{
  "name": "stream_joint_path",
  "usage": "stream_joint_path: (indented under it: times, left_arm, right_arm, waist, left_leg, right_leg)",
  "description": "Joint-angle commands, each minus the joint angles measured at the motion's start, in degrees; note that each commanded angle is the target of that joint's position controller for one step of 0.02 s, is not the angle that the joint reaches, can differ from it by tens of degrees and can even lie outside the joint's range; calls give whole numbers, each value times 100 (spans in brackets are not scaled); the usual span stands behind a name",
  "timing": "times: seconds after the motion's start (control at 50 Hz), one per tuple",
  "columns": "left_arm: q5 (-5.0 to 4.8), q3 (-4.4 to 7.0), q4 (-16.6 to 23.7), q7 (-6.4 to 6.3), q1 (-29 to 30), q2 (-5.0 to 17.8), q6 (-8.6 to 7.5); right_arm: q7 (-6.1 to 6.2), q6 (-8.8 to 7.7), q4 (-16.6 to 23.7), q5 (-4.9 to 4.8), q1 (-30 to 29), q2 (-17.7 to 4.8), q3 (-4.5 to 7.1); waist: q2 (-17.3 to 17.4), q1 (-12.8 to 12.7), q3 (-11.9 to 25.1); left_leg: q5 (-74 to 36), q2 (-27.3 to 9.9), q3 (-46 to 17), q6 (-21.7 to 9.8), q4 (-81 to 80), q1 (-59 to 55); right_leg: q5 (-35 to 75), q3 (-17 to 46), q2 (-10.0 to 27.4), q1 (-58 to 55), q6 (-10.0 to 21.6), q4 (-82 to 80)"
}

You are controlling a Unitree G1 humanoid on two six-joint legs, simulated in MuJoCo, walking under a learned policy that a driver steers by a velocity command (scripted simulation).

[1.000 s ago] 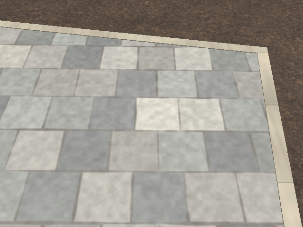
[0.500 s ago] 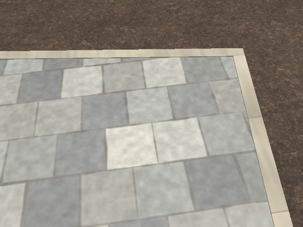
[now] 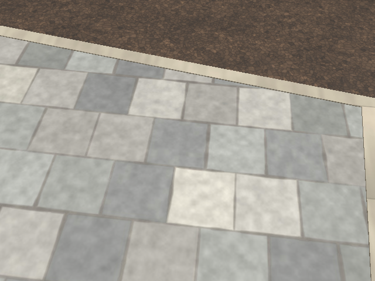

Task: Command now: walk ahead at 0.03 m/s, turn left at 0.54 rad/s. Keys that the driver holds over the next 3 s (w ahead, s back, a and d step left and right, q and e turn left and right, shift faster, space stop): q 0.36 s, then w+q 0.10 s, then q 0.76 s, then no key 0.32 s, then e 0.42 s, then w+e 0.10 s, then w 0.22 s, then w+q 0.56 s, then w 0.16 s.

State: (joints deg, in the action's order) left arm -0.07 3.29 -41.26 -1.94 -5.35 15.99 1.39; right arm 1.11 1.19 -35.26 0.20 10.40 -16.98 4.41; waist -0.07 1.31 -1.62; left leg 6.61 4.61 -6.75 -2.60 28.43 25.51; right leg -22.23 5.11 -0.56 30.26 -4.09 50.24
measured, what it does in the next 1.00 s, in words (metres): steps on the spot, turning left: right foot, then left foot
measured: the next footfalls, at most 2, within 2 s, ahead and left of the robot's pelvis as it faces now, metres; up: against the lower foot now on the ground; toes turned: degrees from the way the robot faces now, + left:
right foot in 0.14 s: +0.08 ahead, -0.15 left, +0.00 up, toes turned +9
left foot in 0.56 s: +0.00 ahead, +0.12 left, +0.00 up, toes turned +23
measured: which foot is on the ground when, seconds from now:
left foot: down 0.00-0.14, up 0.16-0.54, down 0.56-0.96, up 0.98-1.00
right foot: up 0.00-0.12, down 0.14-0.56, up 0.58-0.94, down 0.96-1.00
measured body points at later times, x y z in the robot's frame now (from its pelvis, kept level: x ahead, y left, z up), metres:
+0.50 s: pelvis +0.01 -0.02 +0.01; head +0.04 -0.02 +0.46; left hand +0.04 +0.29 -0.09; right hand +0.26 -0.22 -0.08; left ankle -0.04 +0.11 -0.70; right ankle +0.04 -0.16 -0.73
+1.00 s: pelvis +0.05 +0.01 -0.01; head +0.08 +0.01 +0.44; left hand +0.06 +0.34 -0.07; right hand +0.35 -0.13 -0.09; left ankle -0.04 +0.10 -0.73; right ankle +0.16 -0.05 -0.74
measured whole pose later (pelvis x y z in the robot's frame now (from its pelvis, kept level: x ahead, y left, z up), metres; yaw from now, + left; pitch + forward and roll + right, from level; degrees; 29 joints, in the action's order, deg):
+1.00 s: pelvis +0.05 +0.01 -0.01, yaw +37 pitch +1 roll +0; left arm 1.3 3.3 -36.2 0.0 -6.2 15.9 -1.5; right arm 1.6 3.0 -33.9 -0.5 11.3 -18.7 4.2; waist 2.2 2.0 -0.7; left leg 25.4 5.6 -11.5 -1.1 40.0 17.7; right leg -11.0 1.2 -2.1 21.3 0.0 31.8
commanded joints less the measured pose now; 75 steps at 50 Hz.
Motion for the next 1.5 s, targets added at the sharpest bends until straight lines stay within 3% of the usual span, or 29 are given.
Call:
stream_joint_path:
  times: [0.02, 0.12, 0.14, 0.16, 0.2, 0.26, 0.4, 0.46, 0.52, 0.56, 0.58, 0.6, 0.62, 0.66, 0.8, 0.94, 0.96, 0.98, 1.0, 1.02, 1.06, 1.2, 1.32, 1.36, 1.38, 1.4, 1.42, 1.44, 1.5]
  left_arm:
    - [-23, 128, 325, 7, -230, 435, -94]
    - [-15, 224, 225, 130, -733, 560, -308]
    - [89, 325, 243, 112, -987, 963, -299]
    - [276, 430, 166, 138, -990, 1425, -245]
    - [286, 290, 531, 78, -260, 909, -309]
    - [50, 175, 615, 21, 58, 628, -293]
    - [66, 353, 437, -4, -741, 1096, -146]
    - [-56, 425, 394, 91, -702, 1262, -176]
    - [-146, 413, 340, 126, -415, 1207, -160]
    - [-97, 288, 218, 140, -691, 758, -183]
    - [293, 81, 587, 182, -498, 231, -237]
    - [125, 172, 727, 152, -136, 548, -295]
    - [-20, 249, 727, 142, 45, 841, -293]
    - [41, 291, 671, 93, 96, 883, -243]
    - [53, 142, 717, 100, 35, 464, -216]
    - [32, 243, 849, 202, -149, 687, -361]
    - [106, 292, 844, 179, -318, 874, -399]
    - [189, 358, 904, 128, -552, 1224, -379]
    - [307, 391, 738, 164, -654, 1385, -345]
    - [203, 303, 880, 164, -542, 1028, -367]
    - [150, 203, 1021, 120, -38, 696, -335]
    - [178, 255, 895, 14, -250, 901, -179]
    - [-50, 303, 768, 128, -156, 1086, -66]
    - [-159, 213, 612, 139, -277, 855, -43]
    - [-59, 102, 532, 181, -496, 534, -79]
    - [204, -51, 754, 241, -450, 161, -126]
    - [61, 85, 843, 138, 19, 582, -97]
    - [-44, 169, 785, 107, 31, 806, -51]
    - [61, 219, 445, 60, -391, 708, 29]
  right_arm:
    - [54, 16, 448, 0, -83, -954, 287]
    - [69, 162, 501, -67, -160, -855, 275]
    - [63, 171, 554, -48, -103, -630, 213]
    - [40, 109, 760, -89, -256, -515, 196]
    - [-32, 33, 509, -26, 10, -1106, 411]
    - [-10, 219, 250, -14, 327, -751, 344]
    - [-84, 225, 757, -34, -511, -332, 96]
    - [-188, 208, 779, -96, -435, -413, 94]
    - [-205, 176, 627, -63, -40, -377, 131]
    - [-106, 164, 404, -50, 776, -767, 314]
    - [-23, 137, 500, -54, 987, -1511, 455]
    - [-92, 29, 544, 100, 1115, -1455, 417]
    - [-123, -57, 546, 90, 969, -1223, 339]
    - [-35, -45, 565, -53, 386, -885, 211]
    - [122, 54, 591, -42, -8, -982, 200]
    - [41, 114, 648, -140, -337, -994, 193]
    - [57, 89, 657, -124, -256, -769, 124]
    - [56, 71, 685, 25, -15, -360, 4]
    - [83, 26, 784, -93, 53, -590, 88]
    - [91, 16, 594, -48, 315, -1045, 236]
    - [78, 131, 346, -113, 294, -1114, 324]
    - [-20, 206, 679, -71, -327, -487, 88]
    - [-115, 166, 582, -65, 14, -437, 57]
    - [-124, 158, 381, -38, 490, -440, 95]
    - [-82, 144, 399, -7, 653, -655, 145]
    - [-5, 135, 565, 65, 415, -1153, 208]
    - [-52, 53, 605, 257, 400, -959, 153]
    - [-71, -25, 592, 287, 152, -769, 72]
    - [-34, -140, 519, 116, -377, -504, -25]
  waist:
    - [952, -49, 1086]
    - [949, -229, 912]
    - [229, -241, 951]
    - [-1639, -138, 561]
    - [-1014, 26, 537]
    - [-665, 54, 346]
    - [-1108, -587, 641]
    - [-1227, -558, 491]
    - [-1146, -218, 370]
    - [-225, 37, 903]
    - [1753, -73, 986]
    - [1645, 325, 1150]
    - [1213, 327, 857]
    - [739, 49, 517]
    - [789, -128, 641]
    - [899, -273, 658]
    - [683, -289, 827]
    - [-493, -181, 1161]
    - [-1955, -22, 844]
    - [-1401, -40, 804]
    - [-623, 81, 520]
    - [-912, -316, 629]
    - [-1054, -189, 770]
    - [-848, 31, 797]
    - [-118, -1, 929]
    - [1609, -246, 811]
    - [1480, 201, 751]
    - [1280, 95, 530]
    - [958, -182, 367]
  left_leg:
    - [340, -1260, -1677, -926, -869, -817]
    - [1039, -914, -1894, -542, -486, -483]
    - [1820, -558, -1466, -229, 384, 313]
    - [2639, 388, -22, 98, 1698, 1510]
    - [2365, -59, -303, 385, 3720, 1384]
    - [1591, -201, 1, 669, 4519, 1377]
    - [1553, -656, 700, 806, 2457, 941]
    - [1718, -581, 1027, 545, 1550, 151]
    - [938, -379, 1250, 236, -10, -648]
    - [-489, -700, 430, -120, -762, -2602]
    - [-3204, -2195, -1617, -794, -345, -3681]
    - [-2720, -2677, -2298, -1812, -601, -3184]
    - [-2173, -2374, -1899, -1750, -740, -2956]
    - [-1776, -1838, -1269, -1253, -783, -2419]
    - [-1704, -1383, -971, -1030, -641, -1492]
    - [-880, -1171, -1960, -746, -17, -1398]
    - [-155, -961, -1871, -477, 294, -1061]
    - [1584, -387, -1117, -121, 1608, -333]
    - [3458, 278, -199, 243, 2718, 937]
    - [3247, -118, -277, 486, 3876, 1068]
    - [2393, -321, -99, 698, 4529, 996]
    - [1778, -709, 496, 851, 3207, 780]
    - [1383, -544, 919, 510, 1039, -579]
    - [480, -340, 1013, 198, -381, -1708]
    - [-404, -884, 146, -13, -712, -2621]
    - [-1422, -2270, -1483, -737, -794, -2854]
    - [-932, -2585, -1754, -1389, -958, -1876]
    - [-534, -2314, -1408, -1336, -1043, -1593]
    - [-590, -1725, -627, -903, -1000, -1153]
  right_leg:
    - [209, -101, -138, -492, 10, -531]
    - [885, -156, 13, -1615, 461, -2570]
    - [813, 706, 1086, -2313, 878, -2968]
    - [1437, 2217, 2183, -2245, 1750, -3499]
    - [1899, 1998, 2260, -1771, 1899, -3367]
    - [2423, 679, 1568, -1785, 1456, -3143]
    - [1607, 45, 1794, -2573, 1582, -3255]
    - [261, -24, 1881, -2084, 1479, -3516]
    - [1673, -402, 1847, -2066, 1244, -2880]
    - [1615, -1153, 1406, -1065, 525, -1200]
    - [-1497, -1510, 648, 928, -47, 913]
    - [-1815, -623, 288, 1557, -159, 1814]
    - [-1468, -388, 405, 1629, -148, 2171]
    - [-572, -281, 529, 1545, -117, 1831]
    - [519, -328, 78, 167, -137, -48]
    - [1231, -205, -138, -1183, 193, -2397]
    - [2056, 112, 373, -1927, 399, -2726]
    - [3250, 1198, 1642, -2809, 849, -2819]
    - [3591, 2738, 2485, -2810, 1876, -3122]
    - [2918, 2676, 2500, -2674, 2084, -3187]
    - [1959, 1369, 1801, -2122, 1655, -3164]
    - [2233, 105, 1687, -2321, 1767, -3212]
    - [2345, -105, 1825, -1992, 1664, -2881]
    - [1883, -361, 1618, -1488, 1218, -2394]
    - [976, -765, 1277, -746, 666, -1646]
    - [-993, -1335, 560, 474, -5, -416]
    - [-1455, -583, 596, 386, -104, 343]
    - [-1203, -438, 601, 317, -150, 811]
    - [-252, -362, 596, 10, -222, 1017]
